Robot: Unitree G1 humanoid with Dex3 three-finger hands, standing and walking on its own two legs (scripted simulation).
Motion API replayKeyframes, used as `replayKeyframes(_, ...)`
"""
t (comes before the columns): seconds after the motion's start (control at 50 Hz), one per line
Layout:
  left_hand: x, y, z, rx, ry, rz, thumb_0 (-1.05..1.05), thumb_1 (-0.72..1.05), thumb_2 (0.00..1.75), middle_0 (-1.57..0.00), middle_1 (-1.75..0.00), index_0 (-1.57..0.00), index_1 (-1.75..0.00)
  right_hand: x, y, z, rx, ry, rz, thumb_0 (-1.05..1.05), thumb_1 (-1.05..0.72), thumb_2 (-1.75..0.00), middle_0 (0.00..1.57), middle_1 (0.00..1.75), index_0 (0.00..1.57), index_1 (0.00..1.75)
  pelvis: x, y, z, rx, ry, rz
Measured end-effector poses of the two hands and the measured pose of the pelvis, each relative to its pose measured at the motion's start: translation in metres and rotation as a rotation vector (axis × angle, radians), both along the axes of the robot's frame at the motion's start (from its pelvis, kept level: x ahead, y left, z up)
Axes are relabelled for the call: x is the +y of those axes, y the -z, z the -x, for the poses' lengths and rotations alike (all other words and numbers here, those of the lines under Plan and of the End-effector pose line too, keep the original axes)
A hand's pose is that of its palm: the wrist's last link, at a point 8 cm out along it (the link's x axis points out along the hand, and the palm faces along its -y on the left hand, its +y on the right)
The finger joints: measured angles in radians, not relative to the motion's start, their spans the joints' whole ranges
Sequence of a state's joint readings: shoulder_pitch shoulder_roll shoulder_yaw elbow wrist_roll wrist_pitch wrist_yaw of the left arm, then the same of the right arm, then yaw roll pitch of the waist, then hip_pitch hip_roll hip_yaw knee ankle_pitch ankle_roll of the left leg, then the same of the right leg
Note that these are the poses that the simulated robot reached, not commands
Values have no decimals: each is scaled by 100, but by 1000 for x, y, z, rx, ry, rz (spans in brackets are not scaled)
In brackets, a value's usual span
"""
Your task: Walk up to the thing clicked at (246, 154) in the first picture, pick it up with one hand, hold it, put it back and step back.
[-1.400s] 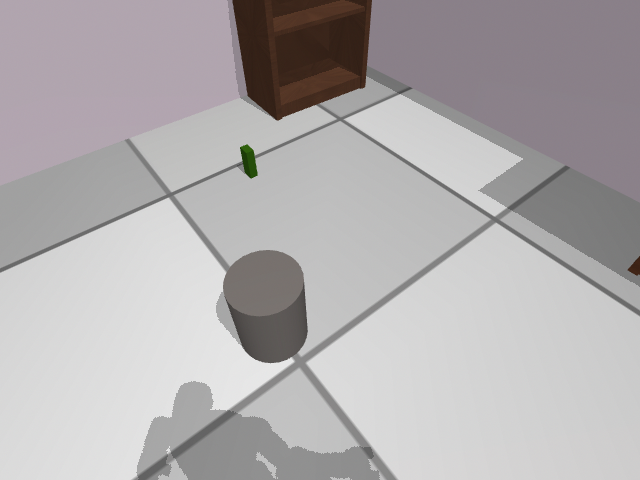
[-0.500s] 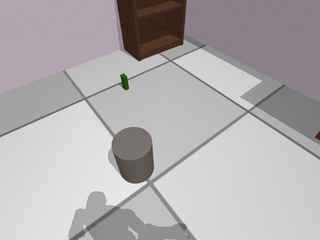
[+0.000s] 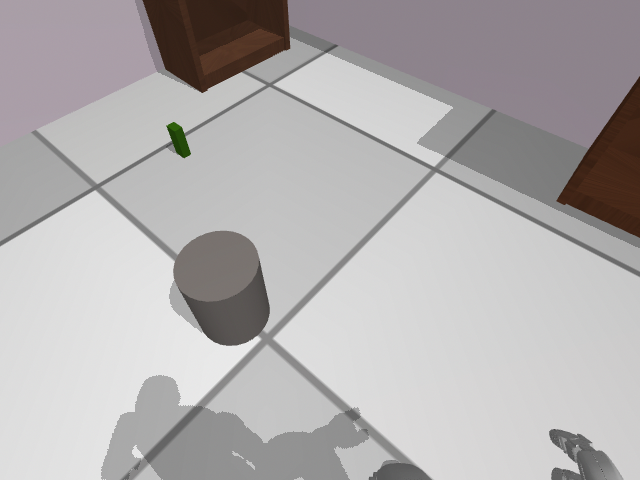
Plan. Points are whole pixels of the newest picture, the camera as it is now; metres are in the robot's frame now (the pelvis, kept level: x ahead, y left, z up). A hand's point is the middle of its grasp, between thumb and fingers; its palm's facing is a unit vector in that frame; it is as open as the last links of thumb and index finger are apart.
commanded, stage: walk up
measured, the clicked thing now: (179, 140) +1.54 +0.70 -0.69
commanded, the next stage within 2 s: stand in 1.66 s
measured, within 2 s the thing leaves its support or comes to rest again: neither
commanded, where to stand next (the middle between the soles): +0.05 -0.02 m, yaw -32 degrees
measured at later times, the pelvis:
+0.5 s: pelvis +0.01 +0.00 -0.02, yaw -17 degrees
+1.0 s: pelvis +0.00 +0.00 -0.02, yaw -29 degrees
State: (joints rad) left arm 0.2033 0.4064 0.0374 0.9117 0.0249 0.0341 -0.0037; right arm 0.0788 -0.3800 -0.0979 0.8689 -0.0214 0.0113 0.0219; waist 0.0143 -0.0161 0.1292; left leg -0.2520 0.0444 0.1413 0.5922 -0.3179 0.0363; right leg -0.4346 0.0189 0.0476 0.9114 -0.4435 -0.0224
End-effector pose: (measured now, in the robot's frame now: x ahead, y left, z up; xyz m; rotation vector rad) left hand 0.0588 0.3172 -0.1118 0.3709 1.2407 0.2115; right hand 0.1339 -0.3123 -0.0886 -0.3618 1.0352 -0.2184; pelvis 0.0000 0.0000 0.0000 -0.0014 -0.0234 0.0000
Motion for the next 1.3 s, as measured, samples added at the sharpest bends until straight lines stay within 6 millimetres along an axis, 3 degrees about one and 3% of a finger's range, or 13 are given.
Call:
replayKeyframes(0.12,-10,-10,-29,-14,110,19,0,90,90,-20,-30,-20,-30,-12,1,46,27,64,-6,0,-90,-90,21,30,20,30,-4,-3,0,2,75,15)
replayKeyframes(0.22,-24,-8,-54,-61,190,-28,0,90,90,-21,-30,-20,-30,-35,24,84,62,149,-23,0,-90,-90,21,30,20,30,-18,14,-1,0,130,26)
replayKeyframes(0.28,-34,-12,-64,-93,231,-41,0,90,90,-21,-30,-20,-30,-38,31,100,100,202,-33,0,-90,-90,21,30,20,30,-21,15,0,-13,178,18)
replayKeyframes(0.42,-41,-17,-91,-114,321,-36,0,90,90,-21,-30,-20,-30,-26,29,122,91,261,-45,0,-91,-90,20,30,20,29,-11,11,-6,-11,265,-1)
replayKeyframes(0.56,-30,5,-138,-158,391,-6,0,90,90,-21,-30,-20,-30,-4,27,148,76,328,17,0,-91,-90,21,30,20,29,14,26,-9,-17,327,-19)
replayKeyframes(0.64,-35,8,-157,-155,438,8,0,90,90,-21,-30,-20,-30,10,16,171,81,376,18,0,-90,-90,21,30,20,30,18,20,-7,-21,368,4)
replayKeyframes(0.76,-47,1,-166,-123,491,30,0,90,90,-21,-30,-20,-30,8,5,204,111,410,33,0,-90,-90,21,30,20,30,14,12,-5,-4,417,14)
replayKeyframes(0.86,-61,0,-162,-119,525,1,0,90,90,-21,-30,-20,-30,-9,18,229,134,451,31,0,-90,-90,21,30,20,30,2,20,0,-3,449,42)
replayKeyframes(0.92,-69,-1,-154,-115,539,-4,0,90,90,-21,-30,-20,-30,-12,25,232,144,492,15,0,-90,-90,21,30,20,30,-2,19,1,-12,473,25)
replayKeyframes(1.02,-77,-2,-148,-94,560,7,0,90,90,-21,-30,-20,-30,-6,30,221,100,507,-14,0,-90,-90,20,30,20,29,0,16,-1,-15,507,6)
replayKeyframes(1.18,-86,9,-165,-108,572,47,0,90,90,-21,-30,-20,-30,19,32,215,61,514,-46,0,-90,-90,21,30,20,30,9,18,-2,-28,544,2)
replayKeyframes(1.3,-93,5,-170,-109,589,58,0,90,90,-21,-30,-20,-30,21,29,218,66,542,-70,0,-90,-90,21,30,20,30,5,12,-2,-29,555,0)
